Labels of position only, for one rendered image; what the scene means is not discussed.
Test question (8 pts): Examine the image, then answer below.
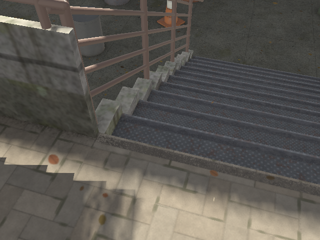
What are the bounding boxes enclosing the stairs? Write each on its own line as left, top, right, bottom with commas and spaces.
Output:
112, 55, 320, 185

